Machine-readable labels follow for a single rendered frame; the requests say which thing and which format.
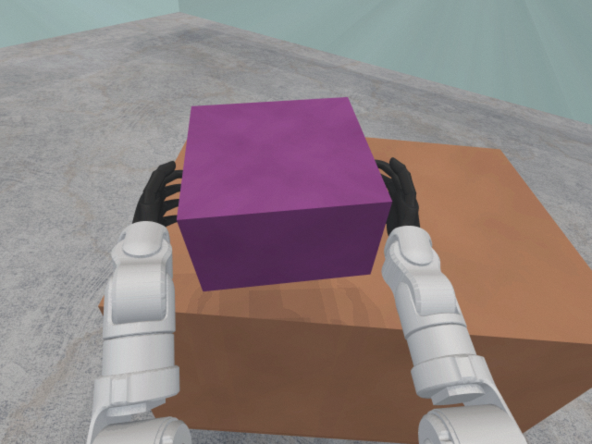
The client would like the robot left forearm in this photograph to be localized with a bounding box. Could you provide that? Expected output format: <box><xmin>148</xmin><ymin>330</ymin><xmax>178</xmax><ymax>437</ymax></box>
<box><xmin>86</xmin><ymin>221</ymin><xmax>179</xmax><ymax>444</ymax></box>

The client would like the robot right forearm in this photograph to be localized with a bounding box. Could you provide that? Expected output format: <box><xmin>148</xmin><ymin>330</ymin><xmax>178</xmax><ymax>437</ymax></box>
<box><xmin>381</xmin><ymin>226</ymin><xmax>527</xmax><ymax>444</ymax></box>

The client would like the pedestal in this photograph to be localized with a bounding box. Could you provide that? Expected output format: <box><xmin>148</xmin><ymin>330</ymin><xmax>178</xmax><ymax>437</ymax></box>
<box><xmin>98</xmin><ymin>137</ymin><xmax>592</xmax><ymax>444</ymax></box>

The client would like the carton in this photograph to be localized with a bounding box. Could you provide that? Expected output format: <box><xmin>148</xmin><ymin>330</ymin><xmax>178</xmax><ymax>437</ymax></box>
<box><xmin>177</xmin><ymin>97</ymin><xmax>392</xmax><ymax>291</ymax></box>

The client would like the robot right hand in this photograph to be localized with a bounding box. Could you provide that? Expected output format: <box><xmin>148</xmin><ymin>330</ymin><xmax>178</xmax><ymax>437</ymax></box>
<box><xmin>375</xmin><ymin>157</ymin><xmax>420</xmax><ymax>235</ymax></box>

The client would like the robot left hand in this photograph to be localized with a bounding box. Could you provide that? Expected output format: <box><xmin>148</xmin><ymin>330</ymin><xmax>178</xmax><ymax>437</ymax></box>
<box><xmin>132</xmin><ymin>161</ymin><xmax>183</xmax><ymax>227</ymax></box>

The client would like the robot left upper arm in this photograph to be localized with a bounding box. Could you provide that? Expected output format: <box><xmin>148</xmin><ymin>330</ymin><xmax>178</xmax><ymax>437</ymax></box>
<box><xmin>92</xmin><ymin>416</ymin><xmax>192</xmax><ymax>444</ymax></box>

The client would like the robot right upper arm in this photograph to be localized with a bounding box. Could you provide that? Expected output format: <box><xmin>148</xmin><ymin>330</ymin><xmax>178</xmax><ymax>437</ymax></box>
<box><xmin>418</xmin><ymin>404</ymin><xmax>525</xmax><ymax>444</ymax></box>

